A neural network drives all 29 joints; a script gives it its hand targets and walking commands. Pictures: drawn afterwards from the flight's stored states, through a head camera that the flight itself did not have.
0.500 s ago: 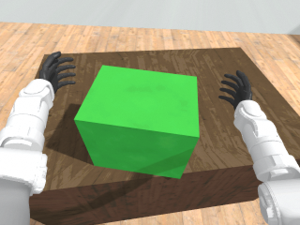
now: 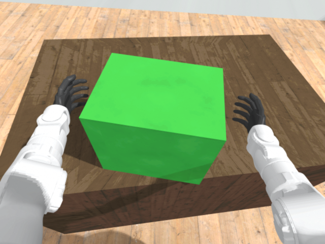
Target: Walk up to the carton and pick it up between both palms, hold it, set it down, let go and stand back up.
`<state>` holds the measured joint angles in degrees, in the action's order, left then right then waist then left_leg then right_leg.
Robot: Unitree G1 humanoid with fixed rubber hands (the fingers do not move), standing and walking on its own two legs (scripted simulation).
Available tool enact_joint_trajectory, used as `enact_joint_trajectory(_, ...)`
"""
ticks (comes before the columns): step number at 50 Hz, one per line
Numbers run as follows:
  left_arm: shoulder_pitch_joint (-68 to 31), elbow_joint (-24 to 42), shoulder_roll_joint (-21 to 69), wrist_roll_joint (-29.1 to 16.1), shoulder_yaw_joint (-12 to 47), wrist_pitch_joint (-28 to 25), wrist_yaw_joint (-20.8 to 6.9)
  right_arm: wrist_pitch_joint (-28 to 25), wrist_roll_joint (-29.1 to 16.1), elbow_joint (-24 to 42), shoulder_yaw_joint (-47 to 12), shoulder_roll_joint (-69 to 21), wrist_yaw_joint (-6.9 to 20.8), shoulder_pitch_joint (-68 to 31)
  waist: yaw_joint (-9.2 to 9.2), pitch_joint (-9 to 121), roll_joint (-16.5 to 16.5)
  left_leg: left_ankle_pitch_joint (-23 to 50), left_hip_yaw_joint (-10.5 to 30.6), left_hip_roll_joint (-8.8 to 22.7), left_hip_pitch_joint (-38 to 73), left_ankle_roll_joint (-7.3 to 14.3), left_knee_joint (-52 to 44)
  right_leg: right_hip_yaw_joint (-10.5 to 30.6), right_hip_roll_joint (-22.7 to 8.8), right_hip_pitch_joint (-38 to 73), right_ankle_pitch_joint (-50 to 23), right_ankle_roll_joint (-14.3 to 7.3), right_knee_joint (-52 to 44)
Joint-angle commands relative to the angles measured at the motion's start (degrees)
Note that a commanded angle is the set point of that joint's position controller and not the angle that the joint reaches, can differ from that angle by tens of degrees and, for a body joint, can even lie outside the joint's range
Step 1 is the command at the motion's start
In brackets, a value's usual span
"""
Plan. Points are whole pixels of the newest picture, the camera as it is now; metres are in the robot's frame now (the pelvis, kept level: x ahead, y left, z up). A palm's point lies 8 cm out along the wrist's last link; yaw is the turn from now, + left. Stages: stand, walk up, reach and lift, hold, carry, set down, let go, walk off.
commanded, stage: reach and lift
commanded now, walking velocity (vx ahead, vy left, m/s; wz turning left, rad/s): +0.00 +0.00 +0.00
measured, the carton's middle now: (158, 122) +0.45 -0.02 +0.01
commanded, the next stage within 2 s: none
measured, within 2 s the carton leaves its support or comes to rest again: neither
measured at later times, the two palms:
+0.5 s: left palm (70, 116) +0.47 +0.22 +0.04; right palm (243, 128) +0.39 -0.24 +0.03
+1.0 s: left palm (80, 113) +0.47 +0.19 +0.04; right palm (232, 125) +0.40 -0.21 +0.04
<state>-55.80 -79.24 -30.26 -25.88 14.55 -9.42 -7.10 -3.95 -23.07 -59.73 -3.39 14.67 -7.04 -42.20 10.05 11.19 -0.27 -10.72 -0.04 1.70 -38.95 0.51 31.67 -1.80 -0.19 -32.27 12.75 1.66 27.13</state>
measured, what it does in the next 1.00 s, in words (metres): stands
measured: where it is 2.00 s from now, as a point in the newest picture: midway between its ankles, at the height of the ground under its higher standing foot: outside the picture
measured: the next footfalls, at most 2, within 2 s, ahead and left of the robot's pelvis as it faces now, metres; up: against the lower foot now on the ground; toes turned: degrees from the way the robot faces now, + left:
none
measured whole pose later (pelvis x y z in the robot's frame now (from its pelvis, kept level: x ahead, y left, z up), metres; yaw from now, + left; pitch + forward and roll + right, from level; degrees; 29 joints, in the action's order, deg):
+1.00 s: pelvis -0.01 +0.01 -0.03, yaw -1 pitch +25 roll -4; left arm -61.7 -86.0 -22.4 -19.0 12.6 -17.3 -3.2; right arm -14.9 -20.5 -73.9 0.9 9.4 -8.1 -51.4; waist 8.1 15.9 -0.6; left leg -14.0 0.5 2.1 -54.0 0.9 42.6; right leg -2.0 0.0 -47.1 16.1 2.1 37.9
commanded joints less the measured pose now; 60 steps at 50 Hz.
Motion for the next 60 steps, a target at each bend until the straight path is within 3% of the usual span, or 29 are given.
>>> enact_joint_trajectory(1, -31.9, 8.0, -10.0, -0.5, -1.5, -5.4, 0.6, -5.8, 0.8, 8.6, 3.7, 12.9, 0.2, -28.5, 1.2, 39.8, -9.1, 19.7, 1.5, -1.8, 37.2, -3.3, 6.1, -4.2, 2.0, -5.3, -19.7, 0.0, 0.7)
enact_joint_trajectory(7, -30.2, 0.4, -7.8, 1.6, -1.1, -8.0, 0.6, -8.8, -0.5, 0.2, 1.8, 11.5, 1.1, -27.2, 0.13, 37.0, -9.5, 18.1, 1.6, -1.8, 32.6, -3.2, 8.3, -4.2, 1.6, -9.2, -16.1, 0.2, 3.3)
enact_joint_trajectory(12, -31.0, -0.9, -6.5, 2.2, -0.7, -11.0, 1.1, -11.8, -2.0, -2.6, 0.5, 11.5, 2.2, -27.7, -0.86, 38.3, -10.1, 19.9, 1.5, -1.6, 31.1, -3.6, 10.2, -4.3, 1.6, -12.2, -16.0, 0.5, 5.2)
enact_joint_trajectory(19, -33.2, 2.8, -5.5, 1.6, 0.2, -12.1, 2.1, -13.7, -2.5, -1.0, 1.2, 13.0, 2.9, -30.0, -0.96, 43.8, -11.0, 22.2, 1.1, -1.4, 32.8, -4.6, 12.1, -4.7, 2.2, -14.8, -16.5, 0.5, 6.4)
enact_joint_trajectory(25, -33.3, 3.3, -3.5, 1.4, 1.2, -11.4, 2.3, -13.6, -1.0, -2.0, 2.9, 13.1, 2.5, -31.2, 0.08, 44.8, -10.5, 20.9, 1.4, -1.1, 32.6, -4.7, 13.0, -4.9, 2.4, -16.5, -14.9, 0.1, 7.0)
enact_joint_trajectory(35, -33.3, 0.4, -0.1, 4.6, -0.9, -10.9, 3.0, -13.2, -0.6, -5.8, 2.0, 8.9, 2.0, -32.9, -1.83, 38.7, -8.8, 17.2, 1.2, -0.7, 28.8, -3.5, 12.1, -4.4, 1.9, -16.5, -10.0, -0.2, 7.1)
enact_joint_trajectory(37, -34.2, 1.0, 0.2, 4.8, -1.2, -11.1, 3.3, -13.4, 0.2, -4.4, 2.7, 8.1, 1.7, -33.5, -1.46, 40.0, -8.3, 16.2, 1.1, -0.7, 28.4, -3.5, 11.9, -4.3, 1.8, -16.6, -9.6, -0.1, 7.1)
enact_joint_trajectory(50, -34.7, 3.4, 4.2, 7.2, -2.3, -10.7, 4.4, -14.3, 4.1, -4.5, 6.8, 5.7, -1.7, -34.5, 0.38, 42.8, -11.1, 19.6, 1.3, -0.4, 31.3, -5.8, 12.5, -4.9, 2.7, -16.4, -11.7, -1.0, 6.1)
enact_joint_trajectory(60, -33.7, 4.7, 5.9, 8.5, -3.0, -10.1, 4.6, -14.0, 4.2, -4.7, 6.8, 3.6, -1.9, -34.2, -0.35, 41.1, -12.1, 21.5, 1.5, -0.2, 32.3, -6.1, 12.4, -4.9, 2.8, -16.0, -11.1, -1.4, 5.1)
